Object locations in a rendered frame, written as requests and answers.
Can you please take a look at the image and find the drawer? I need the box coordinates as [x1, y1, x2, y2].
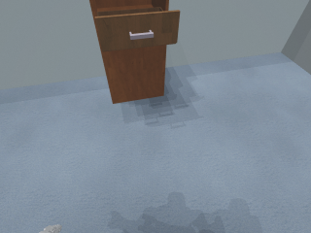
[94, 7, 180, 52]

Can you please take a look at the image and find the handle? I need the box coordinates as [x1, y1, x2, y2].
[129, 30, 154, 40]

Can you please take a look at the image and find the cabinet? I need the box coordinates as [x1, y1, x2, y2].
[89, 0, 169, 104]

